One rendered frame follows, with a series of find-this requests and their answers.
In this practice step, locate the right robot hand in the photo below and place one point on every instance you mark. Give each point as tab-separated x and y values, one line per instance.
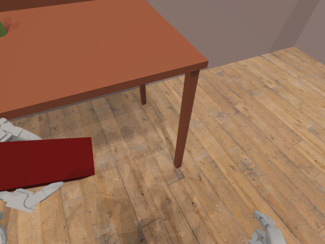
273	235

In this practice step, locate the left robot hand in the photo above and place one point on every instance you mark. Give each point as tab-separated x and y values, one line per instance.
22	199

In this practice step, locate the sponge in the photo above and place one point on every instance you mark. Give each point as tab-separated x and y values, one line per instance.
36	163

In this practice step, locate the table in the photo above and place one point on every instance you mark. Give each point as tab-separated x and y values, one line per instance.
58	52

